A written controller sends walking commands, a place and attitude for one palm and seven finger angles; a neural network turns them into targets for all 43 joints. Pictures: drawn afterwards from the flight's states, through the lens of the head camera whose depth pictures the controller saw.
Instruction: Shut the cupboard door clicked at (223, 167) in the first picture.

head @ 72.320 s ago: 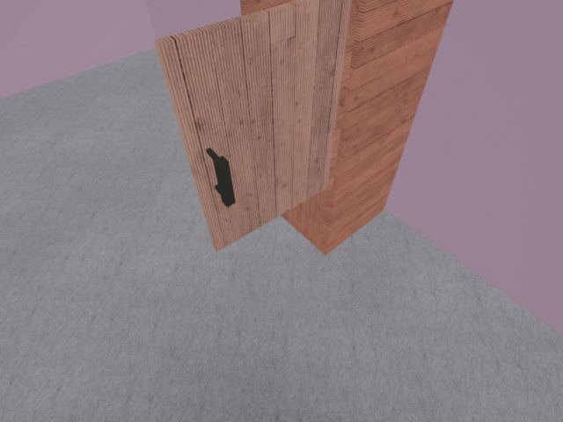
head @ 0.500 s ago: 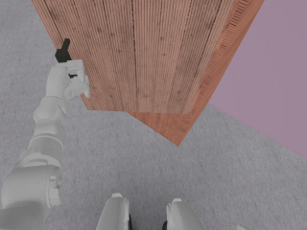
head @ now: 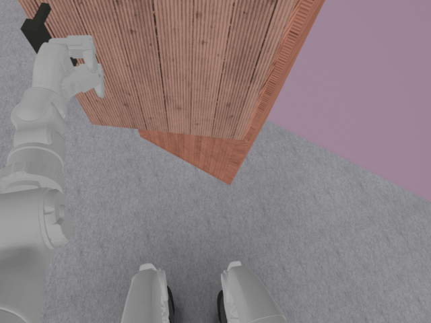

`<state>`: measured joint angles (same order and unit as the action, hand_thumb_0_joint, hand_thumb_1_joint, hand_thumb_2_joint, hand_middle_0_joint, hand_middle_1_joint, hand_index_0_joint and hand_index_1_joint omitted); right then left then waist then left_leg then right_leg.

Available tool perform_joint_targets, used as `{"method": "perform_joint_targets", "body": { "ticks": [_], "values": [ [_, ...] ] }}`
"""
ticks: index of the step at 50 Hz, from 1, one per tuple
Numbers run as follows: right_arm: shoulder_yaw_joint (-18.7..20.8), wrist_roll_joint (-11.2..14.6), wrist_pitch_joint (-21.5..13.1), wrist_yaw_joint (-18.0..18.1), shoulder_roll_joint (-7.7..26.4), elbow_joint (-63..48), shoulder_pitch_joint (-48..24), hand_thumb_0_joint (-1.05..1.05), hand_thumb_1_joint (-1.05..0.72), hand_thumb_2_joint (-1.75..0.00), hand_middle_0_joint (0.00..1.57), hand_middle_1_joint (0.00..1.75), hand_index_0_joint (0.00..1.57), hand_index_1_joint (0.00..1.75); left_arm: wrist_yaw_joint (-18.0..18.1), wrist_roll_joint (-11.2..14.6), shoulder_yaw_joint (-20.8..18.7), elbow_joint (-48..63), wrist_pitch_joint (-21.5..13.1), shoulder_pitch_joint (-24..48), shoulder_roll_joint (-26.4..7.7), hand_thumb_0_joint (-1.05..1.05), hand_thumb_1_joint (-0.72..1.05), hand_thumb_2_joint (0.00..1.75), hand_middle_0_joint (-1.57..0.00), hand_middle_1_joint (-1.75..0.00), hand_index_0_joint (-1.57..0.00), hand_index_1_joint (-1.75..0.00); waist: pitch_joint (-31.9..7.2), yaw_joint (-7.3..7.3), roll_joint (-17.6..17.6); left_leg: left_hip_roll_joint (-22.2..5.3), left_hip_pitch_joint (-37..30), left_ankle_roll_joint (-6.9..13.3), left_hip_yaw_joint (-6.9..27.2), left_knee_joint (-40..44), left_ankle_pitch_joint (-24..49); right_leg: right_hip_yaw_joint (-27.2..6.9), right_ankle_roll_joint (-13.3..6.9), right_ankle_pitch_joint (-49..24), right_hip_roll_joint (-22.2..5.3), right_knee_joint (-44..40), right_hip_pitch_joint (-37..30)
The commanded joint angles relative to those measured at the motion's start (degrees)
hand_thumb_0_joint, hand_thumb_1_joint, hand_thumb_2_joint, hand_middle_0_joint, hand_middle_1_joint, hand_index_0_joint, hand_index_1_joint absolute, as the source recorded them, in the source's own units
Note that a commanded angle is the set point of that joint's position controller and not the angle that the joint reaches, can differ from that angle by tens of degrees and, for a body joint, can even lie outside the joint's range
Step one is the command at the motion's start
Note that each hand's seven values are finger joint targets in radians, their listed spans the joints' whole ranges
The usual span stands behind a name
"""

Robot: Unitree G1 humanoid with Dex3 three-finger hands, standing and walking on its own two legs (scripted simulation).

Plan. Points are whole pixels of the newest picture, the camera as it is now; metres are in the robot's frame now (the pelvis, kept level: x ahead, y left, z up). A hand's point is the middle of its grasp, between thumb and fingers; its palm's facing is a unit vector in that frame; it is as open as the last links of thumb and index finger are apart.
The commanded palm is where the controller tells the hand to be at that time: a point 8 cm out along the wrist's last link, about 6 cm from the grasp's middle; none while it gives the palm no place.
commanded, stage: push the door shut along its arc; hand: left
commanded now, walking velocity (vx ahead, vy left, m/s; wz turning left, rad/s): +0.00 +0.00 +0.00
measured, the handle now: (55, 48) +0.60 +0.23 +0.08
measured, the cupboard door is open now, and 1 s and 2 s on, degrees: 25 15 15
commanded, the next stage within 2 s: pull the fist back off the door in 0.64 s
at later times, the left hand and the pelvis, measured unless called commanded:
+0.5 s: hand (112, 53) +0.58 +0.13 +0.09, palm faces -0.30 -0.95 -0.04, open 3.1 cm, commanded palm +0.59 +0.15 +0.08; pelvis +0.00 +0.00 -0.01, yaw -1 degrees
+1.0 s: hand (126, 47) +0.61 +0.11 +0.07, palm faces +0.08 -0.99 -0.07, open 3.1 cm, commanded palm +0.58 +0.12 +0.08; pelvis +0.00 +0.00 -0.02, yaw -1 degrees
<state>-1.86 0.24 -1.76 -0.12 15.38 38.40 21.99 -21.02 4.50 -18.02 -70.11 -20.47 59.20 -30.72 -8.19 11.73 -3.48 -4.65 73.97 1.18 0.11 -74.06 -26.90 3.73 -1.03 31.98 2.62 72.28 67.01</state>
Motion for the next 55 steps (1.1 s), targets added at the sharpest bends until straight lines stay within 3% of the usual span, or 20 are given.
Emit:
{"method": "perform_joint_targets", "body": {
  "ticks": [1,4,7,13,17,19,20,24,28,30,37,38,41,43,45,47,49,51,52,55],
  "values": [
    [4.0,-0.1,-1.1,0.8,11.2,-2.5,9.9,0.0,-0.9,-0.9,0.2,0.3,0.2,0.3,-0.6,0.7,-2.2,10.8,-2.8,30.4,-13.0,0.0,0.9,0.9,-1.3,-1.5,-1.3,-1.5,-30.2,2.3,-6.8,1.6,-31.6,1.4,5.6,5.9,16.0,-2.1,-0.9,-14.0,0.9,-10.8,-3.2],
    [3.7,-0.3,-1.3,0.8,11.1,-2.4,10.3,0.0,-0.9,-0.9,0.2,0.3,0.2,0.3,-0.8,0.5,-2.4,10.2,-2.6,33.2,-13.8,0.0,0.9,0.9,-1.3,-1.5,-1.3,-1.5,-29.4,3.31,-6.7,1.6,-30.1,1.7,5.3,5.0,16.0,-2.1,-0.8,-14.2,1.1,-10.5,-2.6],
    [3.8,-0.4,-1.3,0.7,11.2,-2.5,10.5,0.0,-0.9,-0.9,0.2,0.3,0.2,0.3,-1.4,-0.3,-2.3,10.5,-2.2,33.6,-14.6,0.0,0.9,0.9,-1.3,-1.5,-1.3,-1.5,-31.6,2.87,-9.1,1.5,-31.5,1.4,5.4,4.5,17.7,-2.0,-1.0,-15.0,1.1,-9.9,-2.0],
    [3.5,-0.5,-1.1,0.9,11.5,-2.6,11.1,0.0,-0.9,-0.9,0.2,0.3,0.2,0.3,-2.3,-1.4,-2.8,8.4,-0.1,36.0,-17.0,0.0,0.9,0.9,-1.3,-1.5,-1.3,-1.5,-30.8,3.7,-8.8,1.4,-29.3,1.5,5.3,3.5,17.8,-1.8,-0.9,-15.7,1.4,-9.3,-2.0],
    [3.8,-0.7,-1.4,1.0,11.6,-1.8,11.6,0.0,-0.9,-0.9,0.2,0.3,0.2,0.3,-3.0,-1.3,-0.3,9.9,0.4,40.4,-14.3,0.0,0.9,0.9,-1.3,-1.5,-1.3,-1.5,-32.3,5.43,-10.1,1.1,-32.6,1.5,6.2,2.7,19.5,-1.3,-0.9,-15.9,1.5,-8.8,1.7],
    [3.8,-0.9,-1.7,1.0,11.5,-1.7,12.0,0.0,-0.9,-0.9,0.2,0.3,0.2,0.3,-3.4,-1.2,-0.4,9.8,0.8,40.8,-14.1,0.0,0.9,0.9,-1.3,-1.5,-1.3,-1.5,-33.3,5.14,-11.0,1.4,-33.3,1.5,6.3,2.5,20.7,-1.1,-1.2,-16.4,1.6,-8.5,1.7],
    [3.9,-0.9,-1.8,1.1,11.9,-1.3,12.1,0.0,-0.9,-0.9,0.2,0.3,0.2,0.3,-3.4,-1.2,-1.7,9.9,1.0,41.9,-16.1,0.0,0.9,0.9,-1.3,-1.5,-1.3,-1.5,-34.1,5.3,-10.8,1.2,-33.3,1.5,6.3,2.0,21.1,-1.2,-1.1,-16.9,1.5,-8.4,1.8],
    [3.4,-0.9,-2.3,1.4,11.5,-0.7,12.4,0.0,-0.9,-0.9,0.2,0.3,0.2,0.3,-3.9,-1.7,0.7,7.8,2.3,45.8,-14.3,0.0,0.9,0.9,-1.3,-1.5,-1.3,-1.5,-31.9,6.88,-10.4,1.4,-30.6,1.9,6.0,1.1,19.4,-1.3,-1.0,-16.0,1.8,-8.4,2.9],
    [2.9,-1.0,-2.9,1.9,11.8,0.1,12.4,0.0,-0.9,-0.9,0.2,0.3,0.2,0.3,-4.2,-2.6,1.4,4.1,3.7,48.5,-15.3,0.0,0.9,0.9,-1.3,-1.5,-1.3,-1.5,-30.2,8.47,-10.1,1.3,-27.0,2.1,5.8,-0.2,16.4,-1.3,-1.0,-13.8,1.9,-8.2,4.3],
    [3.0,-1.2,-3.6,2.0,11.9,0.5,12.6,0.0,-0.9,-0.9,0.2,0.3,0.2,0.3,-4.5,-2.9,2.2,5.9,3.4,51.5,-14.7,0.0,0.9,0.9,-1.3,-1.5,-1.3,-1.5,-32.6,8.84,-13.1,1.2,-29.5,2.1,6.2,-0.9,17.9,-1.0,-1.1,-14.2,1.8,-7.3,6.5],
    [2.6,-1.6,-4.4,2.3,12.0,1.4,13.2,0.0,-0.9,-0.9,0.2,0.3,0.2,0.3,-5.2,-4.3,3.5,4.2,5.9,54.8,-15.0,0.0,0.9,0.9,-1.3,-1.5,-1.3,-1.5,-33.0,10.06,-15.2,1.0,-29.4,2.1,6.7,-2.5,18.3,-0.1,-1.3,-14.0,2.2,-6.0,9.4],
    [1.5,-3.2,-4.2,1.7,10.9,-1.1,16.6,0.0,-0.9,-0.9,0.2,0.3,0.2,0.3,5.9,0.1,-8.8,6.3,6.9,53.4,-17.8,0.0,0.9,0.9,-1.3,-1.5,-1.3,-1.5,-34.3,6.28,-15.2,-0.1,-27.3,1.8,7.8,-0.8,18.4,-0.1,-1.0,-14.0,1.6,-6.0,6.5],
    [2.8,-5.2,-3.6,-1.6,9.8,-1.7,17.6,0.0,-0.9,-0.9,0.2,0.3,0.2,0.3,20.8,-3.1,-6.6,10.9,6.6,48.5,-9.1,0.0,0.9,0.9,-1.3,-1.5,-1.3,-1.5,-38.2,5.22,-16.7,-0.2,-32.0,0.6,8.5,1.2,20.9,0.8,-0.3,-14.3,1.5,-5.6,6.5],
    [3.4,-6.2,-2.7,-3.8,9.6,-1.3,18.2,0.0,-0.9,-0.9,0.2,0.3,0.2,0.3,27.9,-9.1,-3.4,12.8,4.9,46.6,-7.3,0.0,0.9,0.9,-1.3,-1.5,-1.3,-1.5,-38.2,5.86,-16.5,-0.1,-33.3,0.3,8.1,1.6,21.3,1.0,0.0,-14.5,1.4,-6.1,6.1],
    [4.4,-6.1,-1.5,-4.9,9.9,-1.4,18.4,0.0,-0.9,-0.9,0.2,0.3,0.2,0.3,28.6,-12.6,0.9,16.0,2.7,47.8,-5.0,0.0,0.9,0.9,-1.3,-1.5,-1.3,-1.5,-40.1,6.76,-17.0,0.1,-36.4,0.0,8.7,2.8,22.0,0.8,-0.3,-15.3,1.4,-7.0,5.2],
    [4.9,-5.4,-0.7,-5.1,10.1,-1.2,18.0,0.0,-0.9,-0.9,0.2,0.3,0.2,0.3,26.8,-11.1,1.8,17.0,1.8,48.0,-3.6,0.0,0.9,0.9,-1.3,-1.5,-1.3,-1.5,-40.2,6.87,-16.2,0.5,-38.2,-0.1,8.5,4.6,20.2,0.6,-0.5,-15.7,1.5,-9.0,2.4],
    [4.7,-5.0,-0.4,-4.4,10.3,-0.8,17.8,0.0,-0.9,-0.9,0.2,0.3,0.2,0.3,25.0,-8.4,-0.4,15.7,1.4,48.2,-5.1,0.0,0.9,0.9,-1.3,-1.5,-1.3,-1.5,-38.9,6.62,-14.1,1.0,-36.8,0.1,8.0,5.6,19.0,0.1,-0.5,-15.9,1.6,-10.3,-0.1],
    [4.4,-4.8,-0.5,-4.3,9.8,-1.0,17.4,0.0,-0.9,-0.9,0.2,0.3,0.2,0.3,24.8,-6.8,-3.1,14.4,0.5,44.4,-6.4,0.0,0.9,0.9,-1.3,-1.5,-1.3,-1.5,-37.9,5.04,-13.2,1.5,-35.4,0.3,6.8,6.5,19.2,-0.3,-0.4,-16.9,1.7,-11.4,-3.5],
    [4.1,-4.9,-0.4,-4.2,9.7,-1.1,17.4,0.0,-0.9,-0.9,0.2,0.3,0.2,0.3,25.2,-6.7,-5.7,13.5,-0.3,41.6,-8.8,0.0,0.9,0.9,-1.3,-1.5,-1.3,-1.5,-37.2,4.06,-11.3,1.6,-33.6,0.4,6.1,6.8,19.5,-0.5,-0.3,-17.6,1.6,-11.6,-5.9],
    [3.8,-5.1,0.2,-4.6,8.6,-1.9,17.0,0.0,-0.9,-0.9,0.2,0.3,0.2,0.3,26.4,-8.2,-5.5,9.4,-3.0,33.8,-7.4,0.0,0.9,0.9,-1.3,-1.5,-1.3,-1.5,-31.8,3.4,-7.3,2.0,-28.2,0.9,4.1,7.1,19.1,-1.3,0.1,-20.2,1.5,-12.1,-9.5]
  ]
}}
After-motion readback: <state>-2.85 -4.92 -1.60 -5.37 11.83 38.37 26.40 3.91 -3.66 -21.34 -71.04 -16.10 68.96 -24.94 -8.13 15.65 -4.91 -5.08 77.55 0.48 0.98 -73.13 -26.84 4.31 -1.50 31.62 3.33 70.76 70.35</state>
